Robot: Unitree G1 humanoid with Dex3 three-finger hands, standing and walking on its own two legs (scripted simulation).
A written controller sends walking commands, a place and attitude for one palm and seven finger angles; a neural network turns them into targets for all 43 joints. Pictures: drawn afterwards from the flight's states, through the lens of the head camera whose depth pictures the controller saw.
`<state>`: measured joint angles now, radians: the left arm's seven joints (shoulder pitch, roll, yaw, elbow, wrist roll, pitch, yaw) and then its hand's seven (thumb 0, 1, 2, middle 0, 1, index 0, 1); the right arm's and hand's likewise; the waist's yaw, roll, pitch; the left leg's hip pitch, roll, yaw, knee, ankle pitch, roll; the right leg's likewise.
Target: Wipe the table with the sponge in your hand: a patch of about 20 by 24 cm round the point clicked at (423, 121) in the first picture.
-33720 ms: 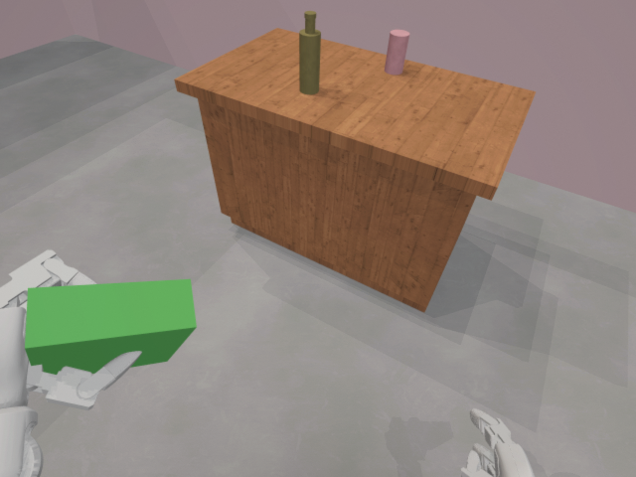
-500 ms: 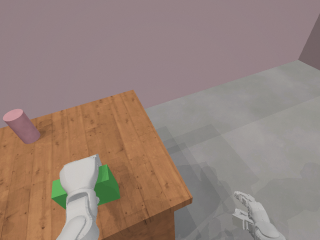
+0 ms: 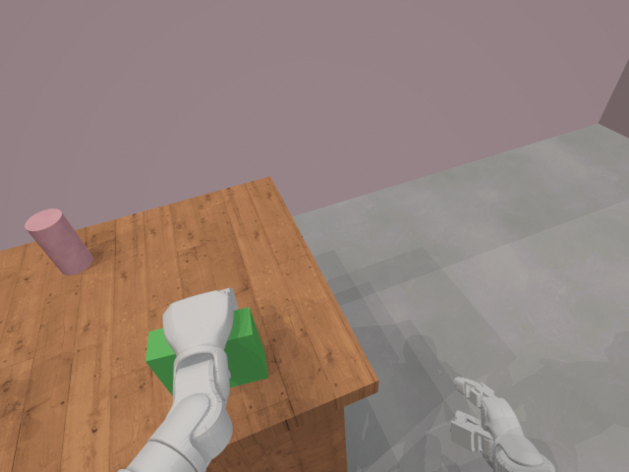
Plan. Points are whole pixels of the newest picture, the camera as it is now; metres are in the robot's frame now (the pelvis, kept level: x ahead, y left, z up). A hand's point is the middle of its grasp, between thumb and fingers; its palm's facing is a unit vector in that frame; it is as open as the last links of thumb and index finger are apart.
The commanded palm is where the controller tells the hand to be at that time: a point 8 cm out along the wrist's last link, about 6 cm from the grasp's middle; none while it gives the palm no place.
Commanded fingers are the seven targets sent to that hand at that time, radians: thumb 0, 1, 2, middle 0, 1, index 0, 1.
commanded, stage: slide across to the third lane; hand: left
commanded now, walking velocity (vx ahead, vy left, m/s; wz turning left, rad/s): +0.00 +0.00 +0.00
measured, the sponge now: (216, 363) +0.27 +0.20 -0.03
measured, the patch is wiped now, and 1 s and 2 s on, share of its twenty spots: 0.75 0.80 1.00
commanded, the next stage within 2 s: wipe forward along the third lane in 0.08 s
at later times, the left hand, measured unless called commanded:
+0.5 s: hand (233, 326) +0.31 +0.17 +0.01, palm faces -0.05 -0.06 -1.00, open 9.0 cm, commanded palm +0.29 +0.17 +0.05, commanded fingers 0.00 0.10 1.30 -1.20 -1.60 -1.20 -1.60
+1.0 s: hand (230, 296) +0.36 +0.19 +0.01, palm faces -0.08 -0.02 -1.00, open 9.0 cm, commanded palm +0.34 +0.19 +0.04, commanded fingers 0.00 0.10 1.30 -1.20 -1.60 -1.20 -1.60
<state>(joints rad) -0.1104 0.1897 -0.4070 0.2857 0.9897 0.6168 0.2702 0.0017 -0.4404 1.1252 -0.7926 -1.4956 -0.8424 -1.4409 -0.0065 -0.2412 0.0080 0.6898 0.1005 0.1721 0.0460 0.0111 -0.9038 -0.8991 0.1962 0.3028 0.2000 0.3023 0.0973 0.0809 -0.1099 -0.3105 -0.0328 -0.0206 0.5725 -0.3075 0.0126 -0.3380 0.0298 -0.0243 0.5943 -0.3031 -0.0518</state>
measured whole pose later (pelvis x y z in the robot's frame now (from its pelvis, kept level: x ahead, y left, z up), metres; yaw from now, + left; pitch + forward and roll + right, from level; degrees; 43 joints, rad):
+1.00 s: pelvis -0.01 -0.02 +0.00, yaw -1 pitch +9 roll +1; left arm -0.52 0.21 -0.22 0.81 0.95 0.51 0.32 0.00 -0.50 1.18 -0.84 -1.45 -0.88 -1.42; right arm 0.11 -0.27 0.00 0.73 0.09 0.17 -0.03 0.01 -0.90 -0.90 0.20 0.30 0.20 0.30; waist 0.01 0.06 -0.14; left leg -0.46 0.00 -0.01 0.59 -0.28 -0.01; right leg -0.50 0.06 -0.02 0.61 -0.27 -0.08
